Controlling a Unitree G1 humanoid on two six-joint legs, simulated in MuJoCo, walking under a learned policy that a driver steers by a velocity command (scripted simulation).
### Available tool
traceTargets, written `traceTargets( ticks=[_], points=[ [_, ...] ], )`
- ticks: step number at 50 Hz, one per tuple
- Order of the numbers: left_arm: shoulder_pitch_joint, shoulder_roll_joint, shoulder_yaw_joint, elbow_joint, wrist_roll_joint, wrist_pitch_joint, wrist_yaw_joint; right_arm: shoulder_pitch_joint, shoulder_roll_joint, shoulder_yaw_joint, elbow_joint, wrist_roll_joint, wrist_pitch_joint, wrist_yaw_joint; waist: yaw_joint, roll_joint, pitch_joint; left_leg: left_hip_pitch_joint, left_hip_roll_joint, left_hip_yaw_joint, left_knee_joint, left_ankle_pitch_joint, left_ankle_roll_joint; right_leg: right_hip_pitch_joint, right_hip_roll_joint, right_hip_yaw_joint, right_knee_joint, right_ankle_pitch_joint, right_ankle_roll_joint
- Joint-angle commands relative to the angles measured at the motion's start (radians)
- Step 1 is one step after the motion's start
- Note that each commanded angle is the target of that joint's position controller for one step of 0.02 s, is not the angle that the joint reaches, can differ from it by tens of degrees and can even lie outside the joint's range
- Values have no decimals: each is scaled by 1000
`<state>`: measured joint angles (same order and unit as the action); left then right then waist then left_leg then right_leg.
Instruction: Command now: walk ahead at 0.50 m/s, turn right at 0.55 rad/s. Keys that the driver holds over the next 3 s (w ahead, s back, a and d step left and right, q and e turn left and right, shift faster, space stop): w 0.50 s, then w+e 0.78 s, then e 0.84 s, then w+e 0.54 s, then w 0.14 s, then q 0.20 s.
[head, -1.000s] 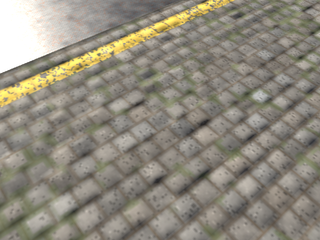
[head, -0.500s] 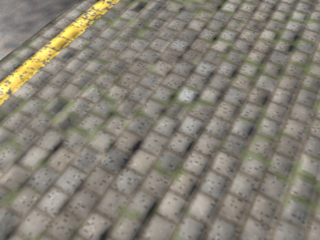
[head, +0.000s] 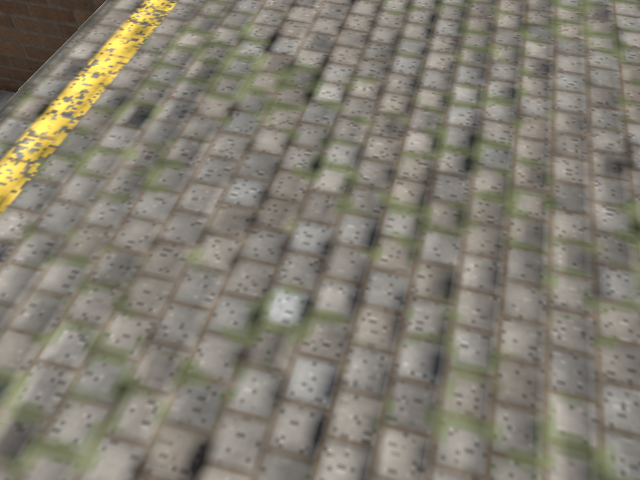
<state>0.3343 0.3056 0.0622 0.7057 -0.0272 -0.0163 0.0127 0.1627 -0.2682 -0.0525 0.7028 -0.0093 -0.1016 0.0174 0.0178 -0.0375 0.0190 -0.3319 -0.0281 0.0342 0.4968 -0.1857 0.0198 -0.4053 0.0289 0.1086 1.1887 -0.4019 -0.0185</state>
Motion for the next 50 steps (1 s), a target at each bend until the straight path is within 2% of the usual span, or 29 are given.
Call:
traceTargets(
  ticks=[1, 5, 10, 12, 14, 16, 17, 18, 19, 20, 21, 22, 23, 24, 25, 28, 31, 34, 38, 41, 42, 43, 44, 45, 46, 47, 48, 49, 50],
  points=[
    [-45, 88, 32, -99, -2, -12, -7, 62, -96, -27, -22, -4, -8, -8, -41, 154, -15, 234, 274, -309, -289, -10, 142, -267, -118, 25, 8, 88, 10],
    [-102, 29, 12, -116, 9, -10, -9, 98, -135, -39, 28, 6, -20, -3, -39, 117, 7, 228, 285, -205, -343, 139, 193, -302, -118, 15, -154, 150, 20],
    [-247, 5, -9, -138, 15, -37, -38, 123, -174, -43, 68, 25, -1, -6, -77, 102, 25, 241, 249, -64, -353, 229, 170, -229, -116, -72, -462, 371, 18],
    [-308, 6, -13, -155, 10, -43, -47, 169, -192, -45, 92, 33, 8, -7, -98, 106, 38, 261, 263, -54, -348, 222, 163, -195, -103, -98, -534, 383, 12],
    [-341, 23, -8, -172, 6, -45, -53, 195, -206, -49, 114, 40, 19, -7, -95, 119, 50, 312, 294, -60, -331, 249, 153, -182, -93, -103, -587, 339, -9],
    [-321, 49, 3, -173, 10, -46, -56, 193, -223, -52, 128, 48, 31, -10, -61, 135, 35, 355, 310, -50, -268, 389, 135, -112, -66, -124, -636, 277, -42],
    [-244, 71, 17, -151, 16, -47, -53, 177, -229, -52, 131, 52, 37, -13, -5, 135, -13, 349, 291, -16, -171, 543, 115, 16, -37, -152, -681, 291, -64],
    [-98, 114, 42, -101, 20, -44, -46, 183, -209, -43, 134, 49, 40, -16, 64, 117, -104, 295, 246, 29, 4, 635, 87, 232, -7, -171, -703, 315, -92],
    [79, 182, 67, -63, 24, -37, -33, 182, -162, -20, 113, 24, 37, -20, 136, 37, -233, 98, 200, 59, 287, 412, 45, 526, -147, -6, -671, 332, -145],
    [109, 284, 78, -56, 29, -35, -27, 278, -38, 19, 77, 6, 18, -14, 59, -232, -341, -282, 17, 36, 646, -296, -20, 797, -398, 493, -780, 161, -304],
    [118, 197, 57, -60, 19, -40, -30, 230, -132, -1, 91, 29, -2, -8, 104, -154, -374, -392, 34, -118, 785, -396, -15, 784, -416, 626, -871, 51, -323],
    [56, 156, 40, -57, 20, -48, -32, 149, -176, -16, 60, 55, -13, -3, 92, -125, -222, -468, 84, -111, 803, -321, -1, 679, -378, 475, -880, 102, -281],
    [-2, 126, 31, -58, 19, -53, -34, 103, -167, -13, 54, 49, -17, -7, 64, -68, -146, -444, 127, -93, 755, -228, 4, 552, -328, 347, -891, 200, -252],
    [-54, 98, 23, -60, 25, -55, -37, 85, -159, -16, 56, 30, -15, -10, 33, -40, -94, -405, 152, -89, 697, -167, -1, 442, -292, 268, -917, 288, -236],
    [-84, 72, 15, -62, 34, -61, -39, 102, -152, -18, 62, 24, -5, -8, -1, -48, -78, -343, 172, -100, 664, -121, -4, 367, -264, 215, -948, 356, -226],
    [-88, 85, 21, -43, 22, -76, -38, 107, -108, -12, 60, 10, 19, -9, -39, -29, -52, -286, 170, -89, 569, -67, -33, 264, -241, 160, -1017, 435, -252],
    [-53, 113, 31, -13, 18, -75, -21, -11, -92, -5, 21, -1, 22, -12, -18, -8, 4, -333, 155, -89, 373, 76, -63, 244, -216, 113, -1049, 431, -247],
    [-4, 134, 38, 14, 13, -66, -8, -126, -74, 4, -6, 5, 10, -1, 20, -14, 24, -276, 112, -83, 164, 241, -71, 226, -182, 71, -1040, 394, -210],
    [69, 147, 43, 53, 1, -55, 0, -238, -89, 3, -41, 18, -3, 16, 52, -20, 37, -219, 75, -96, 40, 275, -61, 266, -207, 118, -984, 342, -193],
    [75, 154, 49, 65, 3, -41, 8, -223, -126, -10, -44, 18, -15, 21, 28, -48, 26, -155, 64, -106, -15, 187, -33, 324, -234, 180, -904, 351, -167],
    [70, 155, 50, 66, 5, -35, 10, -185, -137, -16, -35, 18, -18, 19, 6, -62, 10, -93, 56, -91, -30, 147, -19, 326, -230, 190, -863, 386, -157],
    [62, 137, 44, 63, 8, -30, 10, -95, -159, -30, -10, 16, -21, 13, -39, -58, -37, 40, 46, -71, -63, 132, 5, 307, -190, 174, -773, 456, -135],
    [52, 94, 27, 48, 17, -30, 7, 42, -200, -47, 13, 3, -25, 5, -103, -27, -155, 274, 125, -129, -30, 136, 52, 217, -127, 135, -571, 427, -104],
    [117, 18, 5, 15, 16, -38, 7, 181, -285, -70, 28, -11, -18, -4, -118, 167, -326, 651, 355, -436, -33, 46, 159, -89, 2, 20, -217, 152, -33],
    [172, 21, -1, 2, -4, -51, 6, 213, -260, -65, 45, 1, -5, 3, -96, 372, -393, 740, 465, -775, -162, -177, 242, -303, 25, 29, 5, -206, -10],
    [115, 117, 25, 13, -21, -49, 6, 158, -174, -43, 33, 11, -1, 2, -103, 242, -247, 622, 436, -691, -199, -296, 205, -379, -37, 65, 97, -143, -7],
    [39, 135, 32, 0, -18, -42, 6, 107, -134, -32, 27, 11, 4, -1, -96, 172, -143, 492, 398, -538, -214, -252, 170, -381, -76, 31, 98, -62, -7],
    [6, 121, 33, -7, -9, -36, 6, 54, -110, -24, 31, 6, 6, -1, -69, 135, -73, 367, 354, -431, -246, -156, 156, -346, -107, 15, 57, 2, -3],
    [-5, 105, 37, -8, -2, -27, 5, 21, -85, -18, 35, -1, 4, -2, -44, 150, -34, 284, 321, -347, -275, -81, 146, -309, -136, 17, 12, 47, -2]
  ],
)
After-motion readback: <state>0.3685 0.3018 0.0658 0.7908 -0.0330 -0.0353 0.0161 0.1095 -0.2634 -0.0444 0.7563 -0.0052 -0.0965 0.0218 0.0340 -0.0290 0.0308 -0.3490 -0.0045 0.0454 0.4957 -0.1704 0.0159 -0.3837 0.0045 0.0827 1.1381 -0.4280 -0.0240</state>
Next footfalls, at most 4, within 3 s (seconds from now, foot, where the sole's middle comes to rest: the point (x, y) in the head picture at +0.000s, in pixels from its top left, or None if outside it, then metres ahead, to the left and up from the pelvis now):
0.38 right None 0.34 -0.17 -0.77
0.88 left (330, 404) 0.65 0.01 -0.77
1.38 right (485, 354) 0.79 -0.35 -0.77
1.90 left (428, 289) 0.97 -0.24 -0.77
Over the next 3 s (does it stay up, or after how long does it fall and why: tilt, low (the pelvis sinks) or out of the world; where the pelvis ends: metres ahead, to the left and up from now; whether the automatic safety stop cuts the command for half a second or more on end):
stays up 0.91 -0.57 0.01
